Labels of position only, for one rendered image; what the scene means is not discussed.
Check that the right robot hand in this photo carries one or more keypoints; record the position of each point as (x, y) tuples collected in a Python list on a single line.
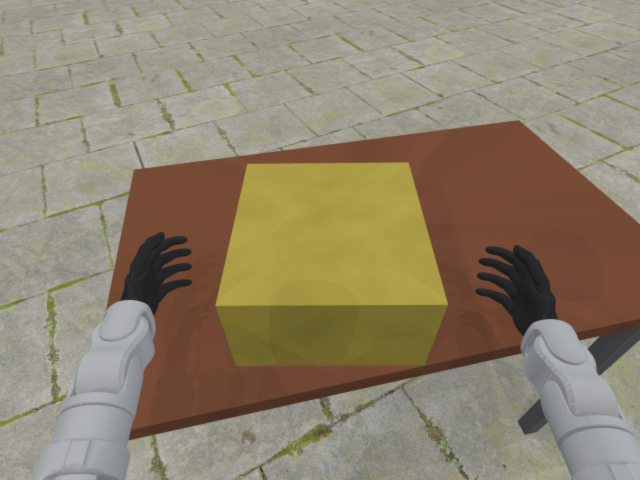
[(530, 297)]

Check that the left robot hand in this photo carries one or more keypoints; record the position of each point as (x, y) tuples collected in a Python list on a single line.
[(145, 276)]

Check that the robot left forearm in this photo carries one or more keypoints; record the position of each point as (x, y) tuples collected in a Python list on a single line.
[(91, 437)]

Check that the table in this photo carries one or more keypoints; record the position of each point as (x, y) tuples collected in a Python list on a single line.
[(487, 185)]

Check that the robot right forearm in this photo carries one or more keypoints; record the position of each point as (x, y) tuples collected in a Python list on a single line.
[(589, 427)]

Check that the carton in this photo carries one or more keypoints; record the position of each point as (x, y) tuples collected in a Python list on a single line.
[(330, 264)]

